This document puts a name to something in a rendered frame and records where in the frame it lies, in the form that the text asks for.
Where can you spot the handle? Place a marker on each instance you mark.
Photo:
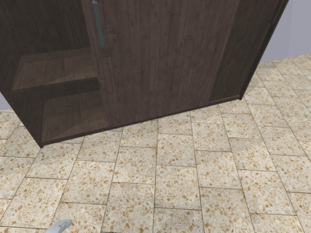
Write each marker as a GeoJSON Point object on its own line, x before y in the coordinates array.
{"type": "Point", "coordinates": [98, 23]}
{"type": "Point", "coordinates": [276, 12]}

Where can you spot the left robot hand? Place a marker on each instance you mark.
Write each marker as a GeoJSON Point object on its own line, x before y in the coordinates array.
{"type": "Point", "coordinates": [59, 226]}

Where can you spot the wardrobe door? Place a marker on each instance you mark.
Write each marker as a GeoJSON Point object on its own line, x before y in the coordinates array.
{"type": "Point", "coordinates": [247, 34]}
{"type": "Point", "coordinates": [160, 56]}

